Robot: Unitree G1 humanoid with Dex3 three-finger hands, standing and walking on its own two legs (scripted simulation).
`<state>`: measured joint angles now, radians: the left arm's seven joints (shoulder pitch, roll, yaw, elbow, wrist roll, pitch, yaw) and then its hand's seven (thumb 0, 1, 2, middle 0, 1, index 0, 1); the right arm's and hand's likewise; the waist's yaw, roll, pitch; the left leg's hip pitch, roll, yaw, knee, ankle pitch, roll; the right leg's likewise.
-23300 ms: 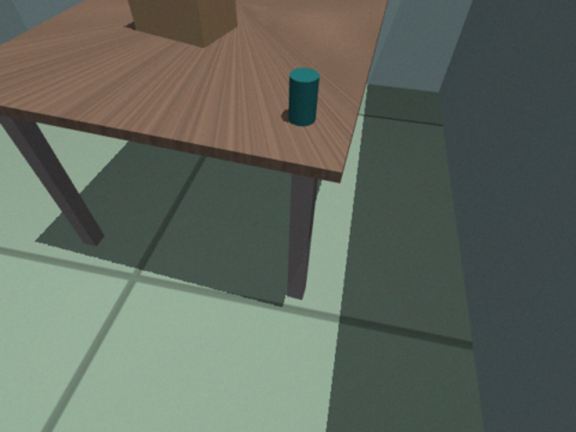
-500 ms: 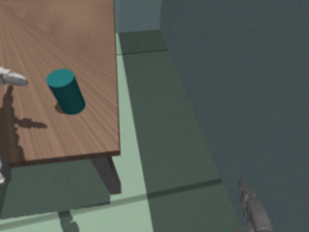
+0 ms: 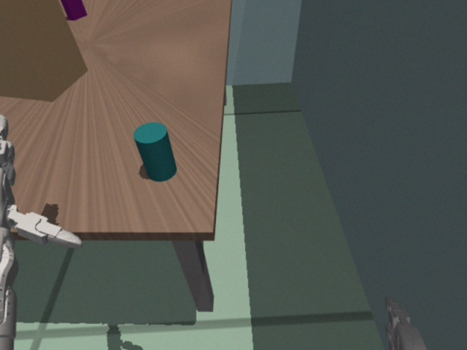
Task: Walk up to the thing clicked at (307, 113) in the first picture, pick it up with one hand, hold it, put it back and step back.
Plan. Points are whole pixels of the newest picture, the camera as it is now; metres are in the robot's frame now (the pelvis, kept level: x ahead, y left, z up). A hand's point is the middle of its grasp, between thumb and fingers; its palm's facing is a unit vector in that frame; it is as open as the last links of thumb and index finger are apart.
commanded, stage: sink last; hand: left
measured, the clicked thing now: (156, 153) +0.50 +0.17 +0.06
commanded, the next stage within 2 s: home in 0.54 s
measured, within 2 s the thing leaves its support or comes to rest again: neither
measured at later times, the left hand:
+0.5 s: hand out of the picture +0.15 +0.26 +0.17, palm faces +0.45 -0.77 -0.45, open 17.5 cm
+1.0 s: hand (75, 326) +0.16 +0.22 +0.07, palm faces +0.25 -0.91 -0.33, open 17.4 cm
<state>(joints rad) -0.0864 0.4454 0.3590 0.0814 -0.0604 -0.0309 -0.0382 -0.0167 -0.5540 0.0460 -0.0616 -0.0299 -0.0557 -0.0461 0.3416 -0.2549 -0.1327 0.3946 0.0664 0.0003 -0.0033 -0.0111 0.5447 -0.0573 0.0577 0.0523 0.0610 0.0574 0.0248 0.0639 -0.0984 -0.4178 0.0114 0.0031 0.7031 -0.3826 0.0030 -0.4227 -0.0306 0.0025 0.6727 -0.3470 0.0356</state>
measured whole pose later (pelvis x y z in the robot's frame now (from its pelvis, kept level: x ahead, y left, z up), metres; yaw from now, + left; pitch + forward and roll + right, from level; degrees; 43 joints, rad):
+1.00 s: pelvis -0.02 -0.01 +0.01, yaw +1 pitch +0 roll +0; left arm 0.48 0.24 0.21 -0.11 -0.05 -0.27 -0.01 -0.01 -0.54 0.07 -0.06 -0.05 -0.06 -0.06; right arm 0.30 -0.14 -0.04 0.48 0.02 -0.15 -0.02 -0.01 -0.20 -0.50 0.14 0.19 0.14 0.19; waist 0.04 0.03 0.03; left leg -0.31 0.00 -0.01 0.60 -0.30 -0.01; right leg -0.32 -0.04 -0.01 0.61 -0.29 0.02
